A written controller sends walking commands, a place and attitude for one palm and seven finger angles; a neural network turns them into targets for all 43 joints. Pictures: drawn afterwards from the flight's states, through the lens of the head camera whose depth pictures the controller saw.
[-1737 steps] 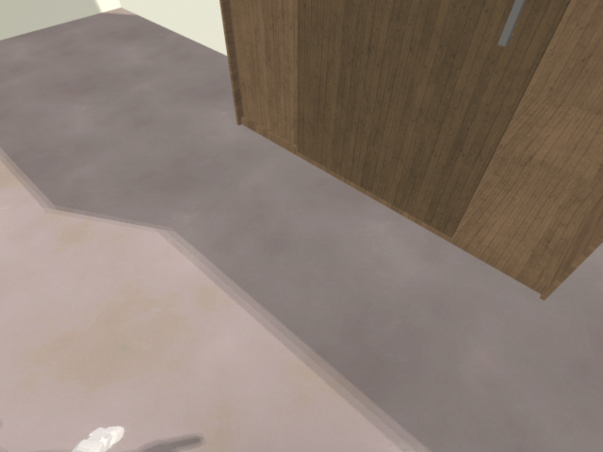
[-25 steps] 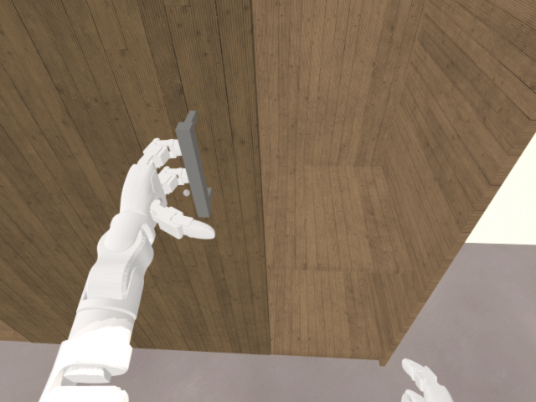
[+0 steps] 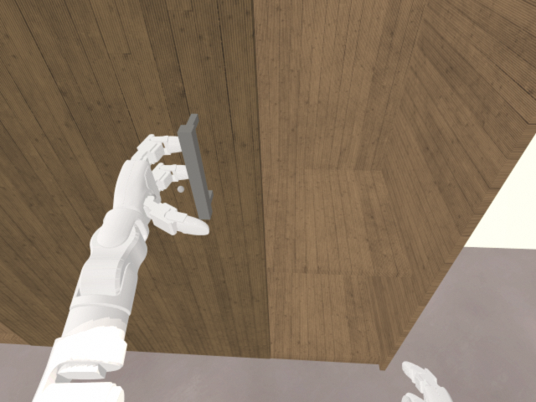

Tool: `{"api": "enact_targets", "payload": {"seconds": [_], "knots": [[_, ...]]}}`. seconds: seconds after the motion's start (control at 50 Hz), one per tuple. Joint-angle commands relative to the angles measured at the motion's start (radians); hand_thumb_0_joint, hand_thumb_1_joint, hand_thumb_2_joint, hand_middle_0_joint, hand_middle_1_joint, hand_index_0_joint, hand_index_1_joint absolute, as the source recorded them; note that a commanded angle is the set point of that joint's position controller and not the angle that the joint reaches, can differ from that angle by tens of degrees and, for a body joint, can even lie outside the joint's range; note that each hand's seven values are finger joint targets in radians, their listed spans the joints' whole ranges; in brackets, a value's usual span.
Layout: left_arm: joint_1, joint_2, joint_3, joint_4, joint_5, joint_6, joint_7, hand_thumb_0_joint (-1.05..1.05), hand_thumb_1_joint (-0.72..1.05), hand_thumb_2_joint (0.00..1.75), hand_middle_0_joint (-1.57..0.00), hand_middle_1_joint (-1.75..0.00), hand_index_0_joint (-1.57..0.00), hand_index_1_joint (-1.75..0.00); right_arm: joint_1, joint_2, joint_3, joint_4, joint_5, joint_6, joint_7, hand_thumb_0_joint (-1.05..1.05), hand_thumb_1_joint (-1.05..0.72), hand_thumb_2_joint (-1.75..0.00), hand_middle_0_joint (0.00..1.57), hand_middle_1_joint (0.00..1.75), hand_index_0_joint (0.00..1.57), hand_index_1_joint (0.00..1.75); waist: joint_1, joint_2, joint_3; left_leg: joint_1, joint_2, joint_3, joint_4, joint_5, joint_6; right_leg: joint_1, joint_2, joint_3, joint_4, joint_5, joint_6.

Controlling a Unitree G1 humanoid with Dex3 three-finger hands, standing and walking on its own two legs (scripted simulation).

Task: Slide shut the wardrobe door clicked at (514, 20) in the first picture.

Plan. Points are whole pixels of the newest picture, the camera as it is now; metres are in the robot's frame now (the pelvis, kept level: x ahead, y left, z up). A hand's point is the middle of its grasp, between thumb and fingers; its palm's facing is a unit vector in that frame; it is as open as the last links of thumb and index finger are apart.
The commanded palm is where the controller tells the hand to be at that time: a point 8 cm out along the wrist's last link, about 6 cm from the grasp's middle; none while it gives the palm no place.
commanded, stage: move the hooked fingers beside the handle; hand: left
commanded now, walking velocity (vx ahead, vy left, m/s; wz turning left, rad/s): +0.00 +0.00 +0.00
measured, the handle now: (199, 169) +0.43 +0.13 +0.15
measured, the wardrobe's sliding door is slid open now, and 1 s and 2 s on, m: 0.39 0.39 0.39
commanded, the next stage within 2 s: feel for the door with the fingertips in 1.98 s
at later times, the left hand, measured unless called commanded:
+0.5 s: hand (167, 194) +0.37 +0.16 +0.16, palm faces -0.01 -1.00 -0.04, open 14.0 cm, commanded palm +0.34 +0.22 +0.16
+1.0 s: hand (152, 195) +0.36 +0.18 +0.17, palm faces +0.01 -1.00 -0.04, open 14.0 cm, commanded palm +0.33 +0.23 +0.16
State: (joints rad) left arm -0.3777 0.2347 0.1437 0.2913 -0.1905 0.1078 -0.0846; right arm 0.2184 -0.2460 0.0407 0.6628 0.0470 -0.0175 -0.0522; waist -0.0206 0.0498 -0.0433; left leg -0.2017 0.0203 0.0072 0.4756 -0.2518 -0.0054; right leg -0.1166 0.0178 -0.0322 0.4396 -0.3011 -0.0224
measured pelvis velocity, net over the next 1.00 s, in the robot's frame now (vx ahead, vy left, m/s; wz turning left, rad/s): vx -0.01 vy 0.01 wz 0.01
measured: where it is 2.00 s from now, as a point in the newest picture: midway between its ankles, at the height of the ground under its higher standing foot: outside the picture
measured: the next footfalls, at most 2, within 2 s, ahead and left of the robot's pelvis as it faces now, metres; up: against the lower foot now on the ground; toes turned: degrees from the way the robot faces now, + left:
none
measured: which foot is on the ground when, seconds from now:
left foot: down 0.00-1.00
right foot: down 0.00-1.00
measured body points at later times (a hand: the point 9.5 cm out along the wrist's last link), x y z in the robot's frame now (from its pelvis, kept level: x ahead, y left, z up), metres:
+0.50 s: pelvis +0.00 +0.00 +0.00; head -0.02 -0.01 +0.45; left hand +0.36 +0.22 +0.16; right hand +0.14 -0.24 -0.10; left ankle +0.00 +0.12 -0.74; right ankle -0.04 -0.10 -0.74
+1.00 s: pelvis -0.01 +0.01 +0.00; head -0.03 -0.01 +0.45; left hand +0.35 +0.24 +0.17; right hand +0.15 -0.24 -0.10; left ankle +0.00 +0.12 -0.74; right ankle -0.04 -0.10 -0.74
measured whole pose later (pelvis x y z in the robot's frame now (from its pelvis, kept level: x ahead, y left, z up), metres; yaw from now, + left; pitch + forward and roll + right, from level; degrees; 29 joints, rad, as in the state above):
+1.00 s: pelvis -0.01 +0.01 +0.00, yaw +0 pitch -1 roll -1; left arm -0.36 0.30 0.20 0.32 -0.22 0.10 -0.16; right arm 0.22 -0.26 0.04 0.66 0.06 -0.04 -0.07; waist -0.02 0.05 -0.04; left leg -0.22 0.01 0.00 0.49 -0.25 0.00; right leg -0.13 0.01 -0.04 0.45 -0.30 -0.02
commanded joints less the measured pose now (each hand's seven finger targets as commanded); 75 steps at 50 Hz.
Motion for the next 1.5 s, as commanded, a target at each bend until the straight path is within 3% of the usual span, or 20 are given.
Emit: {"api": "enact_targets", "payload": {"seconds": [0.0,0.12,0.22,0.28,0.34,0.5,0.64,0.7,0.82,0.9,0.94,1.02,1.08,1.12,1.26,1.32,1.38,1.42,1.44,1.48], "knots": [[-0.433,0.169,0.063,-0.172,-0.019,-0.037,-0.014,0.0,-0.5,0.3,-0.3,-1.2,-0.3,-1.2,-0.128,-0.117,-0.042,-0.154,0.005,-0.048,-0.021,0.0,-0.9,-0.9,0.2,0.3,0.2,0.3,-0.008,-0.057,-0.157,0.122,-0.03,-0.003,-0.023,0.228,0.046,-0.058,0.001,0.001,-0.069,0.335,0.003],[-0.447,0.21,0.096,-0.219,-0.023,-0.063,-0.026,0.0,-0.5,0.3,-0.3,-1.2,-0.3,-1.2,-0.113,-0.118,-0.048,-0.162,0.001,-0.058,-0.021,0.0,-0.9,-0.9,0.2,0.3,0.2,0.3,-0.006,-0.052,-0.253,0.16,-0.029,-0.008,-0.011,0.287,0.047,-0.022,0.0,0.001,-0.05,0.392,0.003],[-0.432,0.217,0.099,-0.209,-0.028,-0.087,-0.04,0.0,-0.5,0.3,-0.3,-1.2,-0.3,-1.2,-0.107,-0.121,-0.048,-0.157,0.003,-0.068,-0.02,0.0,-0.9,-0.9,0.2,0.3,0.2,0.3,-0.006,-0.044,-0.244,0.156,-0.029,-0.011,-0.01,0.283,0.046,-0.029,0.002,0.0,-0.047,0.386,0.002],[-0.406,0.174,0.061,-0.183,-0.029,-0.077,-0.046,0.0,-0.5,0.3,-0.3,-1.2,-0.3,-1.2,-0.108,-0.12,-0.048,-0.157,0.007,-0.069,-0.018,0.0,-0.9,-0.9,0.2,0.3,0.2,0.3,-0.012,-0.037,-0.206,0.147,-0.027,-0.012,-0.012,0.262,0.044,-0.056,0.002,-0.007,-0.052,0.357,0.003],[-0.393,0.214,0.091,-0.139,-0.029,-0.058,-0.045,0.0,-0.5,0.3,-0.3,-1.2,-0.3,-1.2,-0.105,-0.128,-0.048,-0.148,0.009,-0.063,-0.021,0.0,-0.9,-0.9,0.2,0.3,0.2,0.3,-0.007,-0.059,-0.18,0.118,-0.025,-0.014,-0.015,0.228,0.044,-0.06,0.002,-0.006,-0.06,0.314,0.002],[-0.423,0.235,0.11,-0.244,-0.029,-0.097,-0.043,0.0,-0.5,0.3,-0.3,-1.2,-0.3,-1.2,-0.11,-0.123,-0.047,-0.166,0.003,-0.076,-0.02,0.0,-0.9,-0.9,0.2,0.3,0.2,0.3,-0.003,-0.021,-0.253,0.168,-0.023,-0.02,-0.012,0.289,0.043,-0.04,0.002,-0.004,-0.044,0.359,0.0],[-0.377,0.232,0.108,-0.131,-0.032,-0.058,-0.056,0.0,-0.5,0.3,-0.3,-1.2,-0.3,-1.2,-0.109,-0.129,-0.045,-0.149,0.01,-0.068,-0.025,0.0,-0.9,-0.9,0.2,0.3,0.2,0.3,-0.006,-0.06,-0.166,0.112,-0.022,-0.015,-0.022,0.212,0.043,-0.069,0.001,-0.006,-0.064,0.289,0.002],[-0.381,0.227,0.105,-0.208,-0.029,-0.064,-0.06,0.0,-0.5,0.3,-0.3,-1.2,-0.3,-1.2,-0.115,-0.125,-0.046,-0.173,0.007,-0.072,-0.022,0.0,-0.9,-0.9,0.2,0.3,0.2,0.3,0.003,-0.015,-0.217,0.14,-0.026,-0.02,-0.019,0.256,0.043,-0.05,-0.001,-0.005,-0.052,0.328,-0.002],[-0.366,0.254,0.132,-0.277,-0.041,-0.097,-0.067,0.0,-0.5,0.3,-0.3,-1.2,-0.3,-1.2,-0.117,-0.125,-0.048,-0.177,0.005,-0.084,-0.02,0.0,-0.9,-0.9,0.2,0.3,0.2,0.3,0.003,-0.018,-0.26,0.175,-0.023,-0.022,-0.013,0.308,0.043,-0.036,0.002,-0.007,-0.043,0.372,0.001],[-0.377,0.251,0.126,-0.193,-0.046,-0.074,-0.077,0.0,-0.5,0.3,-0.3,-1.2,-0.3,-1.2,-0.12,-0.131,-0.044,-0.157,0.011,-0.077,-0.029,0.0,-0.9,-0.9,0.2,0.3,0.2,0.3,-0.014,-0.05,-0.172,0.129,-0.022,-0.016,-0.021,0.227,0.045,-0.076,0.002,-0.006,-0.061,0.306,0.005],[-0.397,0.231,0.096,-0.163,-0.04,-0.061,-0.08,0.0,-0.5,0.3,-0.3,-1.2,-0.3,-1.2,-0.116,-0.13,-0.041,-0.15,0.013,-0.073,-0.031,0.0,-0.9,-0.9,0.2,0.3,0.2,0.3,-0.018,-0.03,-0.138,0.116,-0.024,-0.02,-0.023,0.197,0.043,-0.094,0.001,-0.008,-0.068,0.265,0.001],[-0.385,0.248,0.114,-0.199,-0.04,-0.062,-0.088,0.0,-0.5,0.3,-0.3,-1.2,-0.3,-1.2,-0.117,-0.131,-0.045,-0.171,0.011,-0.077,-0.031,0.0,-0.9,-0.9,0.2,0.3,0.2,0.3,-0.007,-0.013,-0.215,0.145,-0.027,-0.025,-0.015,0.241,0.044,-0.068,-0.001,-0.006,-0.054,0.305,-0.001],[-0.381,0.301,0.161,-0.212,-0.048,-0.08,-0.093,0.0,-0.5,0.3,-0.3,-1.2,-0.3,-1.2,-0.109,-0.135,-0.046,-0.167,0.008,-0.078,-0.03,0.0,-0.9,-0.9,0.2,0.3,0.2,0.3,-0.003,-0.029,-0.251,0.144,-0.027,-0.024,-0.011,0.264,0.044,-0.036,-0.002,-0.003,-0.045,0.345,0.001],[-0.405,0.272,0.137,-0.222,-0.05,-0.091,-0.099,0.0,-0.5,0.3,-0.3,-1.2,-0.3,-1.2,-0.117,-0.13,-0.045,-0.17,0.009,-0.082,-0.032,0.0,-0.9,-0.9,0.2,0.3,0.2,0.3,-0.01,-0.02,-0.243,0.157,-0.027,-0.02,-0.009,0.265,0.046,-0.055,-0.001,-0.003,-0.046,0.342,0.003],[-0.344,0.318,0.181,-0.148,-0.053,-0.078,-0.11,0.0,-0.5,0.3,-0.3,-1.2,-0.3,-1.2,-0.103,-0.138,-0.045,-0.162,0.011,-0.078,-0.033,0.0,-0.9,-0.9,0.2,0.3,0.2,0.3,-0.003,-0.033,-0.196,0.109,-0.025,-0.018,-0.012,0.242,0.045,-0.05,-0.003,-0.004,-0.049,0.335,0.003],[-0.348,0.286,0.15,-0.164,-0.056,-0.071,-0.126,0.0,-0.5,0.3,-0.3,-1.2,-0.3,-1.2,-0.106,-0.138,-0.047,-0.172,0.014,-0.081,-0.031,0.0,-0.9,-0.9,0.2,0.3,0.2,0.3,-0.008,-0.021,-0.2,0.121,-0.027,-0.019,-0.006,0.253,0.047,-0.062,-0.002,-0.006,-0.046,0.343,0.003],[-0.334,0.31,0.171,-0.195,-0.062,-0.079,-0.132,0.0,-0.5,0.3,-0.3,-1.2,-0.3,-1.2,-0.104,-0.141,-0.049,-0.176,0.013,-0.084,-0.03,0.0,-0.9,-0.9,0.2,0.3,0.2,0.3,-0.005,-0.013,-0.228,0.127,-0.026,-0.017,-0.002,0.267,0.047,-0.049,-0.003,-0.005,-0.041,0.36,0.004],[-0.343,0.281,0.148,-0.24,-0.064,-0.089,-0.135,0.0,-0.5,0.3,-0.3,-1.2,-0.3,-1.2,-0.105,-0.136,-0.051,-0.184,0.012,-0.093,-0.028,0.0,-0.9,-0.9,0.2,0.3,0.2,0.3,-0.008,-0.016,-0.247,0.153,-0.027,-0.021,0.004,0.303,0.049,-0.054,-0.001,-0.008,-0.036,0.386,0.006],[-0.339,0.309,0.168,-0.227,-0.065,-0.093,-0.13,0.0,-0.5,0.3,-0.3,-1.2,-0.3,-1.2,-0.1,-0.138,-0.052,-0.17,0.013,-0.093,-0.03,0.0,-0.9,-0.9,0.2,0.3,0.2,0.3,-0.01,-0.037,-0.238,0.147,-0.023,-0.021,0.006,0.293,0.048,-0.053,0.0,-0.009,-0.039,0.371,0.006],[-0.365,0.298,0.158,-0.239,-0.065,-0.097,-0.129,0.0,-0.5,0.3,-0.3,-1.2,-0.3,-1.2,-0.104,-0.138,-0.05,-0.17,0.012,-0.098,-0.031,0.0,-0.9,-0.9,0.2,0.3,0.2,0.3,-0.016,-0.027,-0.23,0.149,-0.024,-0.024,0.0,0.275,0.048,-0.066,0.001,-0.008,-0.041,0.351,0.007]]}}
